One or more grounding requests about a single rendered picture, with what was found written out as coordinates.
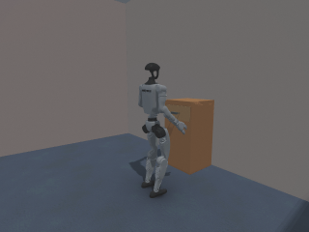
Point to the drawer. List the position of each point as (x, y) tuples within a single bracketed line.
[(183, 111)]

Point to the cabinet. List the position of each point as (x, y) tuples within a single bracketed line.
[(191, 152)]

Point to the left robot upper arm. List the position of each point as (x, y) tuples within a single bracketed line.
[(140, 103)]

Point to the robot left thigh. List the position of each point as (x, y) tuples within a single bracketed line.
[(153, 141)]

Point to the right robot upper arm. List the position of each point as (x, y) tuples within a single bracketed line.
[(161, 90)]

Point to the right robot forearm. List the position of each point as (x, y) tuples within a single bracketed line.
[(167, 114)]

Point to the left robot shin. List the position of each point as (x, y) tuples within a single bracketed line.
[(150, 166)]

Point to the handle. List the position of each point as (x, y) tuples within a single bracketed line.
[(176, 113)]

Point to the robot right hand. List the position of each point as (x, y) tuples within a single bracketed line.
[(180, 127)]

